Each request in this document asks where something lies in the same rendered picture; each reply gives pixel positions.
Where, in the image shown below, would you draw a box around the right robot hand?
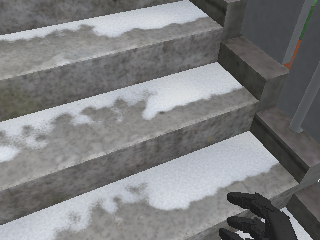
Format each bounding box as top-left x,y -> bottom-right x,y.
219,192 -> 298,240

